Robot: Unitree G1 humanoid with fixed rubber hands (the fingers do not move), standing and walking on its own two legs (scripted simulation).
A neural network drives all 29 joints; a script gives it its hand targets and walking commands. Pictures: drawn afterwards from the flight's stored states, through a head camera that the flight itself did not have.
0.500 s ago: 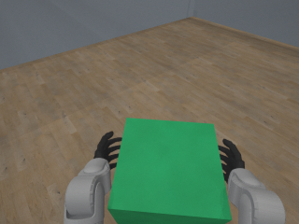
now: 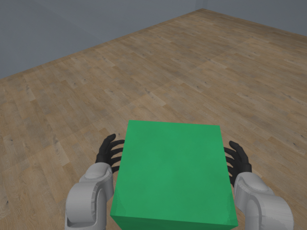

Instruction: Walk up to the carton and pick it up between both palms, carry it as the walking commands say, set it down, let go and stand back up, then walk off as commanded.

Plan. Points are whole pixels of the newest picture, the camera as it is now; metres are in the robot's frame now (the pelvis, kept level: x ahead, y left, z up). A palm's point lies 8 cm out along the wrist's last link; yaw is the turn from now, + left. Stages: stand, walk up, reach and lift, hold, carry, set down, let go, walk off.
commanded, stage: carry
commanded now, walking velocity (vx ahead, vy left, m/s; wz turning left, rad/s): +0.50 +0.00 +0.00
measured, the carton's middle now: (169, 184) +0.25 -0.01 +0.02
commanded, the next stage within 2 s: none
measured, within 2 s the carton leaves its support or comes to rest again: neither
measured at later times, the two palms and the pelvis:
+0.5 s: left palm (127, 84) +0.58 +0.13 +0.09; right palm (213, 91) +0.55 -0.17 +0.07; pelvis +0.32 +0.00 -0.01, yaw -3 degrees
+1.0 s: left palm (132, 47) +0.89 +0.14 +0.08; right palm (196, 49) +0.86 -0.16 +0.07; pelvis +0.63 +0.01 -0.01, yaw -3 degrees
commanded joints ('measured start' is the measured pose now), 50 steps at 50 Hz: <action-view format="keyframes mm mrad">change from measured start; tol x32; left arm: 1 -227 -797 -574 -107 -285 -32 -117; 50 -298 -845 -586 -219 -318 -36 -120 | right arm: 1 -410 784 686 -111 290 -32 95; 50 -433 820 695 -176 325 -40 95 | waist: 1 29 -197 -191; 11 -36 321 -308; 22 1 160 -252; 26 37 -395 -362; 50 -6 161 -266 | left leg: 1 -194 53 -19 -328 128 -20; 8 351 -55 145 -585 341 14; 11 835 387 -555 -710 775 273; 20 428 266 -105 -764 395 143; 29 -471 40 -22 4 -41 -7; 40 300 -119 192 -636 509 12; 43 823 333 -332 -520 1618 320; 50 477 149 -12 -516 1111 159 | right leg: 1 381 -273 238 -236 328 -101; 9 -46 -114 -32 276 538 48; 12 -480 1 150 798 -232 61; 22 -28 28 -26 -91 126 52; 26 744 -383 623 -78 791 -211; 34 537 -262 221 -164 682 -86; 39 395 -202 9 99 1157 28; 41 86 -146 -20 406 849 97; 43 -362 53 68 769 -313 94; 50 -110 10 -36 55 -8 87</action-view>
